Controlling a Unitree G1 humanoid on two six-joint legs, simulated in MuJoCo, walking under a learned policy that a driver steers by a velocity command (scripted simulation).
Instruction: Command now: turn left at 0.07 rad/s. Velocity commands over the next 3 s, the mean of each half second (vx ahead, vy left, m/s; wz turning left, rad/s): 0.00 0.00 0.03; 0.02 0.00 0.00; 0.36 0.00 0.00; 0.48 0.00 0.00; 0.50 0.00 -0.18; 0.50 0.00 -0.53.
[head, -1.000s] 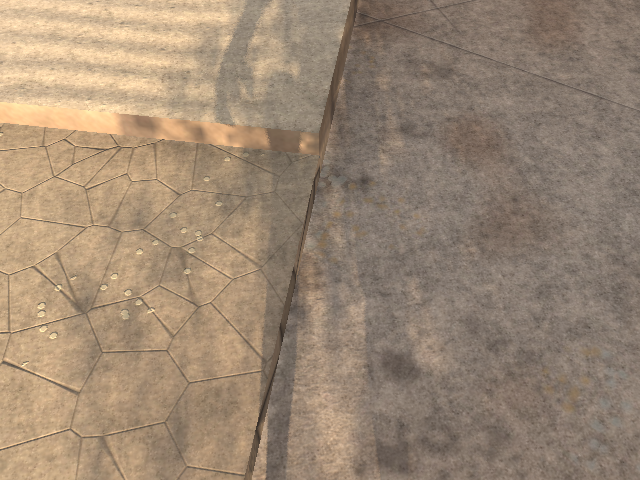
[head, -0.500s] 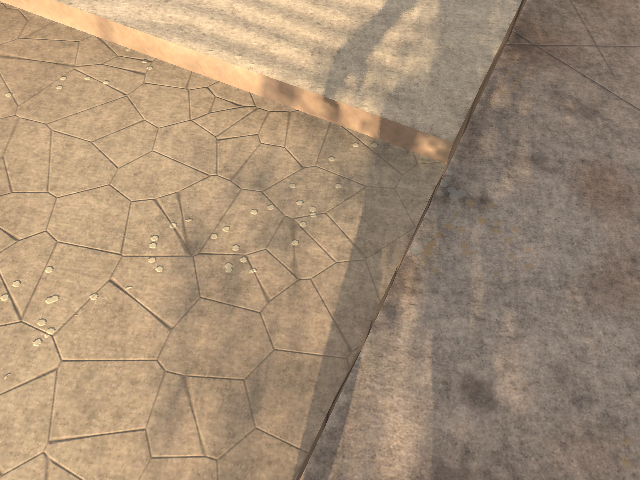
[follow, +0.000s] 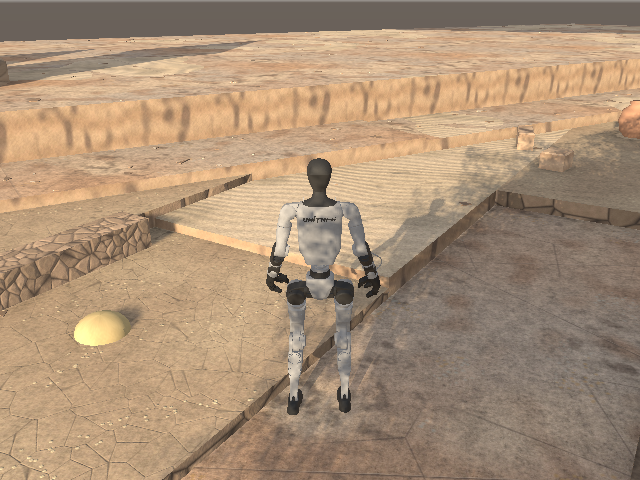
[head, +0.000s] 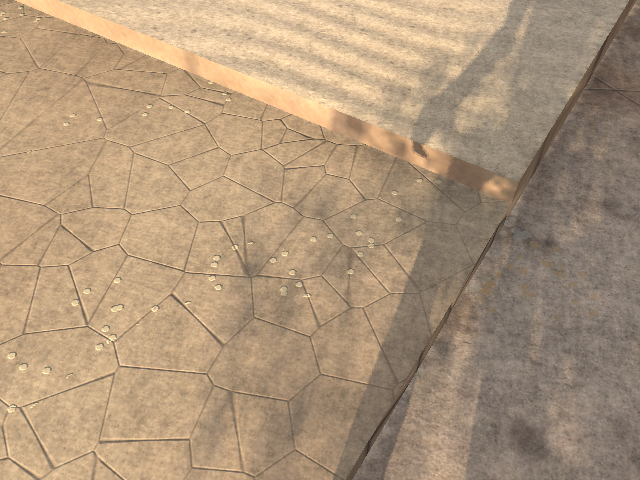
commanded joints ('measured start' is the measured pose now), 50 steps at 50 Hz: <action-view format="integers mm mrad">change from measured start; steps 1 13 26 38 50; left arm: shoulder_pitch -19 41 98 142 118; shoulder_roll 124 125 129 111 60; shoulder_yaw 32 37 39 31 9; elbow -52 55 193 287 298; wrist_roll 5 -6 -10 -11 29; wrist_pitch -17 5 21 27 41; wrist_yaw -1 25 46 56 20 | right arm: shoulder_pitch -22 30 53 84 187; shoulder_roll -95 -73 -55 -50 -121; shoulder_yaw -23 -8 -1 11 -8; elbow -53 34 154 238 289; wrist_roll -13 -6 -3 1 -17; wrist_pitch -25 -52 -55 -54 -17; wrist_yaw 5 -10 -7 -13 -20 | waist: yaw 9 7 10 10 -40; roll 42 13 8 4 130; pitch -77 -8 1 18 101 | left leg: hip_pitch -2 -17 -1 -12 -33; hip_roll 58 35 18 9 136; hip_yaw -66 -56 -30 -16 -242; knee -85 -104 -118 -135 -279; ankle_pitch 143 146 186 168 -565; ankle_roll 48 33 34 35 169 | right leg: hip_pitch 52 42 56 49 -170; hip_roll -47 -49 -49 -43 34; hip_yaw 28 30 25 16 -60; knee -53 -63 -81 -94 112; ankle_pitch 103 144 160 151 -275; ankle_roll -1 20 22 20 -47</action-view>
